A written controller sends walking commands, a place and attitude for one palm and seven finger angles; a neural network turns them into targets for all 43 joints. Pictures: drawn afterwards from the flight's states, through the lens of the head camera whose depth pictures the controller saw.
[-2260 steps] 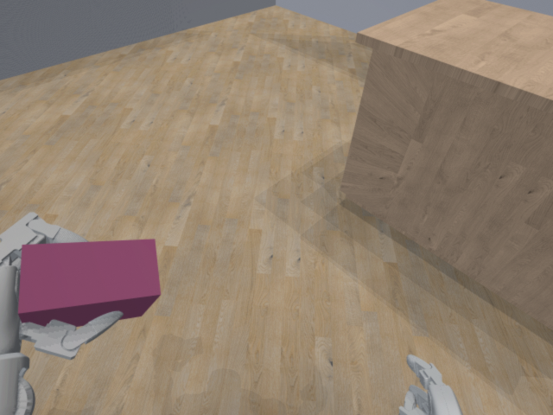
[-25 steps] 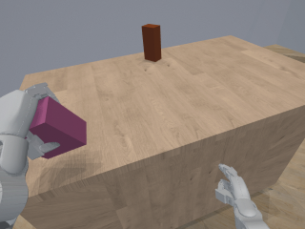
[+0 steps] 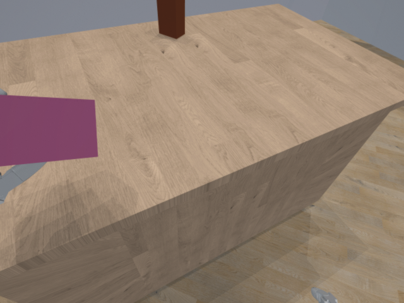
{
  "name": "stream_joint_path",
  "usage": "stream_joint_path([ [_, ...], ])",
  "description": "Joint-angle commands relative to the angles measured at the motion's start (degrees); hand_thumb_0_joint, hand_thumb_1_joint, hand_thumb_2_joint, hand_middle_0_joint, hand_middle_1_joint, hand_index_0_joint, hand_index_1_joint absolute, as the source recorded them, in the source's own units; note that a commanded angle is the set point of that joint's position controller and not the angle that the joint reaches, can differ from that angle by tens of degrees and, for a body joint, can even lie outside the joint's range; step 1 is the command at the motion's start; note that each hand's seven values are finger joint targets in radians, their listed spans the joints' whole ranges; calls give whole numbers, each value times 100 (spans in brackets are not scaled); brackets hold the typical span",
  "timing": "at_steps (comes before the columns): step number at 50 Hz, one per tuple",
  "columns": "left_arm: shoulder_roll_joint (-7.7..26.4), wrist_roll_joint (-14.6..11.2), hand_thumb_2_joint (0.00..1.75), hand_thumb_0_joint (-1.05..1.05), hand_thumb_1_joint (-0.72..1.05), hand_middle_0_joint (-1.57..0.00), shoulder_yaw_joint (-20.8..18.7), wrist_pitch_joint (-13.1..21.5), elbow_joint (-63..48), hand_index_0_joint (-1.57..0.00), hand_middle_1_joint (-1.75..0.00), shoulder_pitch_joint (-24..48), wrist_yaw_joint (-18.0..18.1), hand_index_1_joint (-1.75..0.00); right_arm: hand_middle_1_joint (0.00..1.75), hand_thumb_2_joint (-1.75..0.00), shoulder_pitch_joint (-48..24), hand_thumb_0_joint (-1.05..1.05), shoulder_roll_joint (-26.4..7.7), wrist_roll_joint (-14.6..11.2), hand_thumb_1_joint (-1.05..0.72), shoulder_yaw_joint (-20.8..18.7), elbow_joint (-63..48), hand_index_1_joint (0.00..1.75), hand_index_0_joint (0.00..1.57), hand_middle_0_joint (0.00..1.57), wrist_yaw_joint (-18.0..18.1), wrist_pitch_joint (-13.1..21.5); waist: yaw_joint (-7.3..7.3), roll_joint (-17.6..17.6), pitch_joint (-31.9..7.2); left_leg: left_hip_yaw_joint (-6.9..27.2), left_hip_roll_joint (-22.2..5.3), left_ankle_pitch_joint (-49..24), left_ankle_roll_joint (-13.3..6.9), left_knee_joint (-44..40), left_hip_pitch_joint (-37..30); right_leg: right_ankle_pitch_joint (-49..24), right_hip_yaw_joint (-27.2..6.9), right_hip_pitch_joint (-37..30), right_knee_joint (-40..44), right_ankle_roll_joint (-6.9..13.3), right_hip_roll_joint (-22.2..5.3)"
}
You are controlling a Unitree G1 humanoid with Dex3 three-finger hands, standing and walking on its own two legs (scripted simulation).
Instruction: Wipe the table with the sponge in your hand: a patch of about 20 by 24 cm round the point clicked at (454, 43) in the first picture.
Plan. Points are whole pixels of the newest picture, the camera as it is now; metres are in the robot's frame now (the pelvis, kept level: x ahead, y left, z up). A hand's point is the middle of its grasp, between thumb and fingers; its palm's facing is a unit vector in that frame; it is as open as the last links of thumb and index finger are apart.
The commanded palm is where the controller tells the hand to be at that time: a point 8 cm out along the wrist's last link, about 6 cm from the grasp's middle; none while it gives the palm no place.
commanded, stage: step back with the hand held close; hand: left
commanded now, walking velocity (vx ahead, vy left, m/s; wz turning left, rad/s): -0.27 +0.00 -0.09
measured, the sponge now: (44, 128) +0.26 +0.20 +0.27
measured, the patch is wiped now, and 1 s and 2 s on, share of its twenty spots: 0.90 0.90 0.90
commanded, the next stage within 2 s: stop stepping back and stand still in 0.94 s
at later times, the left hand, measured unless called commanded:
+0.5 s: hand out of the picture +0.16 +0.23 +0.29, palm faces +0.51 -0.81 -0.29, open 10.1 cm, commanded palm +0.09 +0.29 +0.30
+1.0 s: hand out of the picture +0.05 +0.20 +0.28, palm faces +0.42 -0.80 -0.42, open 10.1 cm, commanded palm -0.01 +0.28 +0.30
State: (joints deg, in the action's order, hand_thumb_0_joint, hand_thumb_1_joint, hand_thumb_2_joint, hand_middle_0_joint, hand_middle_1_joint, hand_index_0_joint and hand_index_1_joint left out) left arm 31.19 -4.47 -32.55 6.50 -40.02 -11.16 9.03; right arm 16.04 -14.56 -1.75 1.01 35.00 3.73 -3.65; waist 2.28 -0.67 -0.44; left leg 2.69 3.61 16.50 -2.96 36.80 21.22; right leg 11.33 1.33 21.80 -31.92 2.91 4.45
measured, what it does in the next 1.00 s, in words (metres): walks backwards: left foot, then right foot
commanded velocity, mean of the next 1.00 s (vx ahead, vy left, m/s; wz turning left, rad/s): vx -0.35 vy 0.00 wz -0.09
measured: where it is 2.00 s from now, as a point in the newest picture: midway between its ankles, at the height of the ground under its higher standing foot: outside the picture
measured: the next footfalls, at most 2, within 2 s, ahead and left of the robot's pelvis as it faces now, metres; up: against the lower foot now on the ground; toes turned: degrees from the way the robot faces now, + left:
left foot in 0.48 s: +0.01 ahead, +0.13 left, +0.00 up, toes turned +4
right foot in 0.74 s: -0.01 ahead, -0.11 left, +0.00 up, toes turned +2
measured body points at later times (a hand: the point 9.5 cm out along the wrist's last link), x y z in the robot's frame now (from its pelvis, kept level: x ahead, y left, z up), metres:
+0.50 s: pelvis -0.06 +0.00 -0.01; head -0.04 +0.02 +0.44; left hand +0.13 +0.27 +0.30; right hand +0.13 -0.22 -0.08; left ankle -0.03 +0.13 -0.73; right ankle +0.06 -0.09 -0.73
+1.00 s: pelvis -0.17 +0.00 -0.01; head -0.13 +0.03 +0.44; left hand +0.02 +0.24 +0.30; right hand +0.01 -0.25 -0.07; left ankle -0.19 +0.15 -0.73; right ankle -0.05 -0.11 -0.73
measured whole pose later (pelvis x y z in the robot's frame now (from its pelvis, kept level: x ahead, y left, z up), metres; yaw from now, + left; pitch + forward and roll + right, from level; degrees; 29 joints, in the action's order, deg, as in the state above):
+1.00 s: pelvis -0.17 +0.00 -0.01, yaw +1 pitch +4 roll +0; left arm 31.7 -4.7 -31.8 10.0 -49.4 -17.2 7.4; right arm 8.5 -11.4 -1.1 -0.6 33.0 2.4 2.4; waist 3.1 -4.2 0.1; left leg -1.8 -4.5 20.4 1.5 36.5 20.3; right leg 5.2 -1.4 31.1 -32.4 0.4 1.0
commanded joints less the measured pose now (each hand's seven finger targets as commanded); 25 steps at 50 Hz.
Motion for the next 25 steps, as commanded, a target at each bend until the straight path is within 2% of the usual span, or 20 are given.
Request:
stream_joint_path([
  [1, 970, -4, 130, 0, 10, -120, -546, 321, -913, -120, -160, 207, 88, -160, 30, -90, -996, 0, -672, -16, -90, -273, -1155, 30, 20, 20, 18, 460, -173, 500, -1032, 1187, -1128, -134, -18, -947, 509, -577, -786, -927, 79, 19, -951],
  [4, 1004, 56, 130, 0, 10, -120, -665, 445, -1348, -120, -160, 84, 104, -160, 30, -90, -1064, 0, -683, 38, -90, -287, -1191, 30, 20, 20, 5, 565, -192, 724, -891, 1320, -1204, 822, -132, -1339, 1036, -147, -720, -964, -133, -59, -738],
  [5, 1113, 93, 130, 0, 10, -120, -778, 482, -1499, -120, -160, 180, 122, -160, 30, -90, -1089, 0, -717, 52, -90, -307, -1229, 30, 20, 20, 23, 612, -211, 888, -922, 1419, -1256, 875, -162, -1517, 1124, -176, -665, -1081, -301, -83, -661],
  [7, 1018, 165, 130, 0, 10, -120, -785, 549, -1497, -120, -160, 305, 118, -160, 30, -90, -1010, 0, -682, 109, -90, -318, -1136, 30, 20, 20, 10, 691, -205, 1021, -954, 1625, -1445, 1052, -243, -1792, 1387, -9, -551, -1267, -709, -169, -427],
  [9, 983, 214, 130, 0, 10, -120, -765, 566, -1302, -120, -160, 661, 96, -160, 30, -90, -953, 0, -678, 146, -90, -340, -1089, 30, 20, 20, 1, 770, -185, 1069, -774, 1715, -1579, 1300, -340, -1919, 1645, 404, -573, -1268, -970, -215, -338],
  [10, 1004, 223, 130, 0, 10, -120, -738, 566, -1345, -120, -160, 875, 90, -160, 30, -90, -940, 0, -678, 144, -90, -357, -1092, 30, 20, 20, 15, 803, -181, 1183, -865, 1677, -1550, 1008, -318, -1845, 1397, 394, -563, -1172, -964, -200, -342],
  [11, 922, 216, 130, 0, 10, -120, -667, 548, -1068, -120, -160, 901, 79, -160, 30, -90, -855, 0, -622, 140, -90, -345, -1015, 30, 20, 20, 9, 825, -172, 1069, -876, 1635, -1555, 562, -288, -1701, 1112, 441, -548, -1013, -799, -193, -343],
  [12, 864, 184, 130, 0, 10, -120, -580, 522, -835, -120, -160, 955, 54, -160, 30, -90, -863, 0, -591, 123, -90, -324, -984, 30, 20, 20, 2, 831, -172, 855, -834, 1550, -1530, 261, -258, -1472, 948, 394, -607, -918, -484, -173, -423],
  [13, 804, 177, 130, 0, 10, -120, -500, 494, -690, -120, -160, 1039, 30, -160, 30, -90, -905, 0, -580, 93, -90, -308, -948, 30, 20, 20, -14, 811, -162, 686, -780, 1376, -1419, 308, -189, -1238, 874, 177, -683, -855, -190, -129, -518],
  [14, 784, 164, 130, 0, 10, -120, -439, 465, -549, -120, -160, 1133, 9, -160, 30, -90, -962, 0, -577, 64, -90, -305, -963, 30, 20, 20, -18, 779, -144, 367, -658, 1192, -1223, 746, -108, -911, 996, -74, -907, -753, 126, -39, -730],
  [15, 784, 141, 130, 0, 10, -120, -386, 428, -433, -120, -160, 1161, -4, -160, 30, -90, -1020, 0, -561, 51, -90, -313, -952, 30, 20, 20, -12, 739, -106, 86, -643, 999, -1019, 1018, -23, -530, 898, -97, -1316, -534, 489, 107, -1079],
  [16, 727, 98, 130, 0, 10, -120, -248, 415, -334, -120, -160, 1229, -11, -160, 30, -90, -1013, 0, -507, 21, -90, -261, -881, 30, 20, 20, -35, 679, -69, -29, -462, 791, -880, 1404, 26, -61, 762, 537, -1744, 7, 957, 228, -1427],
  [17, 714, 69, 130, 0, 10, -120, -155, 405, -341, -120, -160, 1274, 4, -160, 30, -90, -953, 0, -487, -18, -90, -251, -782, 30, 20, 20, -58, 626, -34, -201, -408, 608, -758, 1337, 104, 664, 331, 1195, -2095, 635, 1391, 355, -1785],
  [18, 711, 45, 130, 0, 10, -120, -101, 391, -385, -120, -160, 1247, 18, -160, 30, -90, -967, 0, -398, -20, -90, -203, -687, 30, 20, 20, -85, 588, -9, -375, -529, 374, -687, 1002, 157, 1264, -129, 1377, -2168, 1015, 1651, 443, -2086],
  [19, 715, 26, 130, 0, 10, -120, -58, 373, -506, -120, -160, 1209, 17, -160, 30, -90, -1037, 0, -326, -41, -90, -163, -661, 30, 20, 20, -117, 563, 13, -446, -696, 212, -699, 713, 165, 1565, -400, 1095, -2026, 1077, 1666, 500, -2258],
  [20, 849, 9, 130, 0, 10, -120, -193, 379, -732, -120, -160, 1113, 30, -160, 30, -90, -1113, 0, -287, -34, -90, -141, -734, 30, 20, 20, -114, 567, -5, -365, -872, 174, -743, 602, 168, 1465, -353, 394, -1885, 767, 1480, 518, -2263],
  [22, 937, -36, 130, 0, 10, -120, -318, 349, -1043, -120, -160, 783, 34, -160, 30, -90, -1151, 0, -287, -4, -90, -124, -783, 30, 20, 20, -115, 529, -34, -167, -828, 226, -922, 701, 110, 673, -262, 77, -1644, 572, 1168, 396, -2153],
  [23, 998, -34, 130, 0, 10, -120, -407, 361, -1271, -120, -160, 711, 50, -160, 30, -90, -1176, 0, -350, 38, -90, -143, -816, 30, 20, 20, -108, 535, -41, 36, -821, 385, -1024, 715, 32, 15, -146, 66, -1417, 454, 901, 270, -1910],
  [24, 1043, -35, 130, 0, 10, -120, -518, 399, -1397, -120, -160, 600, 71, -160, 30, -90, -1200, 0, -419, 83, -90, -181, -848, 30, 20, 20, -80, 575, -64, 293, -852, 593, -1116, 719, -57, -510, 90, 39, -1160, 244, 549, 103, -1527],
  [25, 1137, -37, 130, 0, 10, -120, -660, 470, -1572, -120, -160, 532, 110, -160, 30, -90, -1198, 0, -517, 73, -90, -288, -921, 30, 20, 20, -31, 640, -89, 807, -992, 796, -1362, 643, -166, -875, 236, -185, -912, 44, 104, -42, -1235],
])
